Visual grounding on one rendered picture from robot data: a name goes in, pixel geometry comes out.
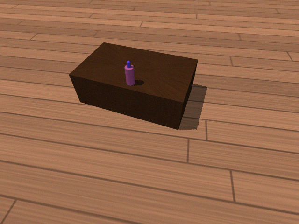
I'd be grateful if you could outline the bottle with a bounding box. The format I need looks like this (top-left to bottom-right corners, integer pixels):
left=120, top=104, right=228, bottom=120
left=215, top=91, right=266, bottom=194
left=125, top=61, right=135, bottom=86

